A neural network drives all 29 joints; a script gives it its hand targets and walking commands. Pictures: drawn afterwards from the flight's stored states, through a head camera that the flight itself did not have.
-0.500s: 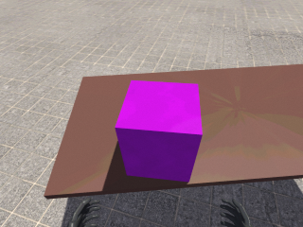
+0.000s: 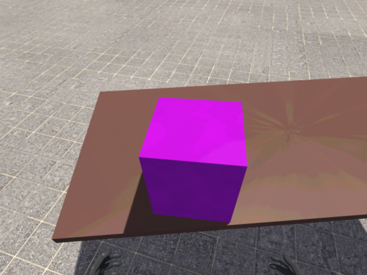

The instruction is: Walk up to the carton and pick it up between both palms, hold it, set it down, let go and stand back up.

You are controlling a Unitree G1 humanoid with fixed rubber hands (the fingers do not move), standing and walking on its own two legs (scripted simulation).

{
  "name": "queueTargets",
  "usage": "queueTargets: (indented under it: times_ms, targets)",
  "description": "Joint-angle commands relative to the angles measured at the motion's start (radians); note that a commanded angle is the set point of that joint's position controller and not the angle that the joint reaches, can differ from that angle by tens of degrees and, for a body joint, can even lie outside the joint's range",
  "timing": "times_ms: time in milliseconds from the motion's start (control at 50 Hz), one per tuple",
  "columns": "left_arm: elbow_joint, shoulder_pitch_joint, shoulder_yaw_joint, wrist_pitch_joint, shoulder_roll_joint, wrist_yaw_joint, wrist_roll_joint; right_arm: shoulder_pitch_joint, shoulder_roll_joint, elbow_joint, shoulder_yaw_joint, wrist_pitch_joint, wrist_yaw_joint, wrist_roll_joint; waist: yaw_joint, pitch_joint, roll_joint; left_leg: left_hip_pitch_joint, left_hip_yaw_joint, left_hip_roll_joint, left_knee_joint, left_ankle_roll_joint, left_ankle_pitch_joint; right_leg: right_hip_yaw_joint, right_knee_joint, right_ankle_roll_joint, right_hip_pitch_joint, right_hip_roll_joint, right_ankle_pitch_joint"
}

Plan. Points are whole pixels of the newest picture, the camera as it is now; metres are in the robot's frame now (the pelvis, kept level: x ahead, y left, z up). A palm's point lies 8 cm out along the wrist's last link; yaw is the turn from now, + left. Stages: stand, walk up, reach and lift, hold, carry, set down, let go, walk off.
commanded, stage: stand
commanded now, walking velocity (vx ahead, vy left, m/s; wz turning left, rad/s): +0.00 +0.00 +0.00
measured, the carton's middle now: (195, 161) +0.42 -0.01 +0.01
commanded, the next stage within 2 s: none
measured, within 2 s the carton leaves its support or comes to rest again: neither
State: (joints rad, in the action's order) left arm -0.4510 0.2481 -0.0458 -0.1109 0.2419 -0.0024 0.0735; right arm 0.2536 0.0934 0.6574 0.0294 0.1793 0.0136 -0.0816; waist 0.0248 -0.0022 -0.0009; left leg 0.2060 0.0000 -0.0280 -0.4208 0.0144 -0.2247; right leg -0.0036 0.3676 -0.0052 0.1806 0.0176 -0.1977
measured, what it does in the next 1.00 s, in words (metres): stands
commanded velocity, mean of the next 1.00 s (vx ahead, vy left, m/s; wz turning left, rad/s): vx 0.00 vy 0.00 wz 0.00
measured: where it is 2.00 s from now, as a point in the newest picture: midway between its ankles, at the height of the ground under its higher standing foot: outside the picture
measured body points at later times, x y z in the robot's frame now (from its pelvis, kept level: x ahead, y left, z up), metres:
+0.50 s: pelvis +0.01 +0.01 +0.00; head +0.02 +0.02 +0.45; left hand +0.15 +0.28 -0.10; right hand +0.10 -0.27 -0.11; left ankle +0.00 +0.12 -0.74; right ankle +0.00 -0.12 -0.74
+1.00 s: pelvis +0.01 +0.01 +0.00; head +0.02 +0.02 +0.45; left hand +0.14 +0.29 -0.11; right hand +0.09 -0.27 -0.12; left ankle +0.00 +0.12 -0.74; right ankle +0.00 -0.12 -0.74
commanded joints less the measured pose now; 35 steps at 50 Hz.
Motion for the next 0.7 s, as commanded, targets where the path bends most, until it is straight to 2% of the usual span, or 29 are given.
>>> queueTargets:
  times_ms: [0,20,40,80,100,120,140,160,180,220,240,260,300,320,340,360,400,420,440,460,480,500,560,580,600,620,640,660,680]
  targets:
    - [-0.019,-0.010,0.141,0.111,0.274,-0.017,-0.141,-0.040,0.416,0.013,0.096,-0.049,0.000,0.139,-0.055,-0.180,0.023,-0.033,-0.029,-0.067,-0.041,-0.029,0.283,0.069,0.091,0.037,-0.102,-0.114,0.254]
    - [-0.043,-0.031,0.133,0.128,0.290,-0.017,-0.143,-0.023,0.375,0.008,0.075,-0.073,0.003,0.136,-0.021,-0.143,-0.041,-0.020,-0.035,-0.068,-0.031,-0.026,0.221,0.092,0.068,0.044,-0.068,-0.121,0.230]
    - [-0.037,-0.031,0.116,0.141,0.255,-0.006,-0.134,-0.024,0.356,0.005,0.064,-0.089,0.006,0.134,-0.023,-0.074,-0.054,0.048,-0.032,-0.057,-0.022,-0.035,0.108,0.086,0.056,0.040,-0.044,-0.116,0.160]
    - [-0.050,-0.037,0.114,0.156,0.267,0.001,-0.134,-0.019,0.360,0.004,0.057,-0.105,-0.001,0.136,-0.020,-0.065,-0.050,0.060,-0.039,-0.049,-0.012,-0.041,0.057,0.078,0.058,0.044,-0.030,-0.112,0.077]
    - [-0.052,-0.072,0.113,0.157,0.259,0.004,-0.141,-0.058,0.344,0.008,0.062,-0.105,-0.006,0.136,-0.024,-0.071,0.043,0.058,-0.042,-0.056,-0.002,-0.048,0.037,0.069,0.061,0.038,-0.019,-0.114,0.094]
    - [-0.050,-0.052,0.112,0.160,0.257,0.006,-0.136,-0.059,0.381,0.013,0.068,-0.108,-0.009,0.133,-0.040,-0.070,-0.041,0.062,-0.056,-0.059,-0.007,-0.047,0.033,0.079,0.045,0.038,-0.034,-0.112,0.084]
    - [-0.082,-0.025,0.110,0.155,0.265,0.005,-0.133,-0.062,0.387,0.020,0.069,-0.109,-0.011,0.133,-0.036,-0.091,-0.031,0.046,-0.053,-0.056,-0.001,-0.054,0.034,0.084,0.045,0.040,-0.044,-0.118,0.084]
    - [-0.085,-0.037,0.114,0.157,0.297,0.005,-0.130,-0.053,0.372,0.030,0.056,-0.117,-0.017,0.129,-0.028,-0.059,0.012,0.057,-0.058,-0.060,-0.005,-0.048,0.038,0.084,0.044,0.042,-0.019,-0.121,0.042]
    - [-0.079,-0.043,0.107,0.157,0.288,0.008,-0.135,-0.049,0.400,0.041,0.068,-0.125,-0.011,0.132,-0.028,-0.080,-0.027,0.062,-0.053,-0.058,-0.006,-0.052,0.036,0.074,0.048,0.041,-0.037,-0.119,0.083]
    - [-0.101,-0.029,0.097,0.164,0.291,0.004,-0.126,-0.056,0.413,0.060,0.064,-0.121,-0.016,0.134,-0.026,-0.074,-0.042,0.045,-0.065,-0.061,0.011,-0.048,0.053,0.066,0.056,0.033,-0.029,-0.124,0.086]
    - [-0.109,-0.027,0.103,0.171,0.307,0.003,-0.128,-0.078,0.416,0.052,0.069,-0.120,-0.020,0.126,-0.022,-0.127,-0.009,0.001,-0.078,-0.067,-0.010,-0.051,0.088,0.052,0.065,0.036,-0.038,-0.115,0.099]
    - [-0.123,-0.015,0.101,0.168,0.296,0.007,-0.121,-0.076,0.423,0.058,0.071,-0.124,-0.021,0.126,-0.041,-0.058,-0.036,0.052,-0.072,-0.072,0.003,-0.051,0.073,0.068,0.051,0.031,-0.034,-0.114,0.117]
    - [-0.139,-0.006,0.101,0.163,0.300,0.007,-0.120,-0.069,0.444,0.077,0.067,-0.126,-0.020,0.130,-0.047,-0.109,-0.070,0.042,-0.067,-0.057,-0.006,-0.045,0.121,0.070,0.049,0.038,-0.092,-0.122,0.155]
    - [-0.141,-0.016,0.103,0.167,0.314,0.005,-0.117,-0.045,0.441,0.074,0.071,-0.129,-0.018,0.120,-0.027,-0.097,-0.014,0.004,-0.072,-0.064,-0.001,-0.045,0.140,0.070,0.059,0.036,-0.056,-0.120,0.132]
    - [-0.149,-0.023,0.101,0.167,0.321,-0.001,-0.122,-0.037,0.441,0.082,0.066,-0.127,-0.021,0.121,-0.019,-0.088,-0.046,0.005,-0.075,-0.071,-0.017,-0.047,0.142,0.082,0.043,0.042,-0.043,-0.125,0.147]
    - [-0.137,-0.033,0.104,0.167,0.306,0.006,-0.120,-0.074,0.457,0.077,0.074,-0.130,-0.016,0.124,-0.035,-0.120,-0.022,0.020,-0.061,-0.065,-0.024,-0.047,0.129,0.058,0.048,0.024,-0.076,-0.112,0.166]
    - [-0.162,0.003,0.106,0.170,0.322,0.005,-0.114,-0.073,0.442,0.078,0.063,-0.130,-0.018,0.129,-0.040,-0.093,-0.050,0.006,-0.068,-0.070,-0.005,-0.053,0.130,0.076,0.046,0.032,-0.069,-0.124,0.178]
    - [-0.163,-0.030,0.106,0.173,0.333,0.006,-0.118,-0.049,0.427,0.081,0.054,-0.134,-0.017,0.130,-0.019,-0.109,-0.053,0.011,-0.068,-0.064,0.000,-0.051,0.136,0.080,0.063,0.037,-0.076,-0.134,0.187]
    - [-0.166,-0.013,0.109,0.175,0.344,0.006,-0.120,-0.055,0.437,0.082,0.056,-0.139,-0.017,0.126,-0.023,-0.140,-0.061,-0.024,-0.071,-0.079,-0.017,-0.056,0.161,0.076,0.067,0.036,-0.059,-0.125,0.172]
    - [-0.170,0.010,0.102,0.176,0.310,0.007,-0.106,-0.055,0.449,0.083,0.059,-0.136,-0.015,0.126,-0.044,-0.122,-0.044,0.012,-0.092,-0.083,-0.016,-0.062,0.138,0.068,0.065,0.034,-0.073,-0.121,0.152]
    - [-0.183,-0.003,0.102,0.172,0.325,0.002,-0.117,-0.049,0.443,0.092,0.062,-0.139,-0.018,0.131,-0.037,-0.115,-0.016,0.011,-0.073,-0.068,0.002,-0.053,0.126,0.068,0.063,0.036,-0.074,-0.121,0.158]
    - [-0.185,-0.009,0.094,0.172,0.320,0.001,-0.120,-0.057,0.440,0.082,0.057,-0.133,-0.016,0.123,-0.026,-0.112,-0.037,-0.010,-0.082,-0.073,-0.007,-0.054,0.132,0.080,0.050,0.037,-0.054,-0.125,0.165]
    - [-0.178,-0.007,0.100,0.175,0.317,0.003,-0.113,-0.081,0.471,0.080,0.069,-0.141,-0.013,0.124,-0.041,-0.142,-0.069,-0.037,-0.068,-0.080,-0.031,-0.055,0.202,0.075,0.064,0.042,-0.058,-0.118,0.183]
    - [-0.186,-0.021,0.099,0.173,0.318,0.001,-0.112,-0.075,0.447,0.078,0.062,-0.134,-0.017,0.120,-0.029,-0.150,-0.033,-0.023,-0.075,-0.079,-0.010,-0.051,0.187,0.067,0.059,0.032,-0.093,-0.119,0.197]
    - [-0.194,-0.010,0.101,0.174,0.326,0.006,-0.108,-0.069,0.456,0.100,0.060,-0.142,-0.012,0.129,-0.046,-0.102,-0.094,-0.012,-0.070,-0.079,0.001,-0.056,0.200,0.081,0.059,0.039,-0.072,-0.120,0.192]
    - [-0.195,-0.006,0.100,0.171,0.314,0.003,-0.108,-0.097,0.466,0.091,0.067,-0.140,-0.009,0.126,-0.051,-0.118,-0.047,-0.028,-0.068,-0.079,-0.006,-0.059,0.174,0.074,0.054,0.035,-0.060,-0.117,0.175]
    - [-0.199,0.004,0.102,0.174,0.321,0.004,-0.112,-0.037,0.455,0.092,0.061,-0.137,-0.011,0.119,-0.025,-0.110,-0.050,-0.009,-0.069,-0.073,-0.012,-0.053,0.178,0.071,0.063,0.037,-0.075,-0.126,0.200]
    - [-0.208,-0.006,0.103,0.180,0.322,0.002,-0.106,-0.075,0.441,0.099,0.059,-0.137,-0.012,0.124,-0.038,-0.121,-0.066,-0.043,-0.075,-0.080,0.004,-0.055,0.204,0.078,0.064,0.041,-0.062,-0.123,0.181]
    - [-0.199,0.008,0.096,0.177,0.316,-0.001,-0.120,-0.053,0.449,0.102,0.063,-0.139,-0.012,0.120,-0.033,-0.107,-0.035,-0.035,-0.071,-0.077,-0.005,-0.053,0.203,0.076,0.054,0.038,-0.061,-0.126,0.220]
